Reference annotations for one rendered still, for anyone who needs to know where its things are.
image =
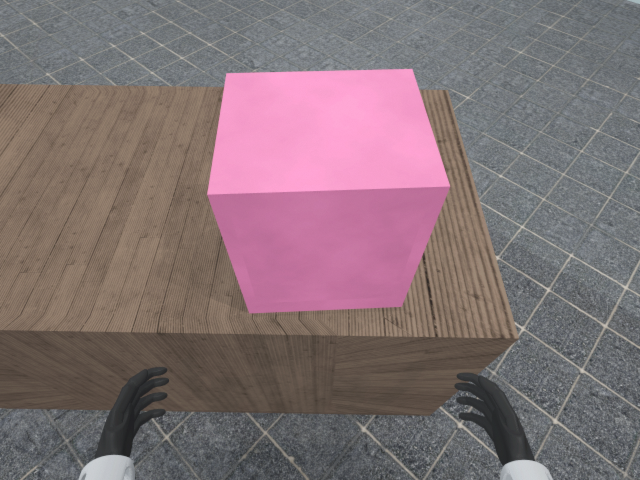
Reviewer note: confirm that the carton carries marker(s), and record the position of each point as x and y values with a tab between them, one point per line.
326	187

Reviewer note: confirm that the robot left forearm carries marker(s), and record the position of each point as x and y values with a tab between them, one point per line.
109	467

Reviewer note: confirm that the robot right forearm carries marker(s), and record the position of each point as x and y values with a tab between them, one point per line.
525	470

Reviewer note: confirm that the pedestal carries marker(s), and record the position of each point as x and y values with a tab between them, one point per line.
112	262

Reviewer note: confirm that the robot left hand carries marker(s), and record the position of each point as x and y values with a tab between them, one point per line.
124	420

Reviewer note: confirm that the robot right hand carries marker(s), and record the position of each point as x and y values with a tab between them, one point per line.
500	422

